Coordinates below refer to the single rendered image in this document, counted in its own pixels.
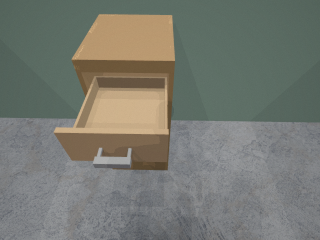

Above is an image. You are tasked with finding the handle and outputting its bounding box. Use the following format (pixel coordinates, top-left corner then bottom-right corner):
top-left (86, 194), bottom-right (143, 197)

top-left (93, 147), bottom-right (132, 169)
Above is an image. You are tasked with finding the cabinet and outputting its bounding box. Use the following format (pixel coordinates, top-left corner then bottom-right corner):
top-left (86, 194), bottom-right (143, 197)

top-left (71, 14), bottom-right (175, 171)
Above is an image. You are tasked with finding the drawer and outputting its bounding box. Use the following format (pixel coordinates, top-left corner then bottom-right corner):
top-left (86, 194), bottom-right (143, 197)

top-left (53, 76), bottom-right (169, 162)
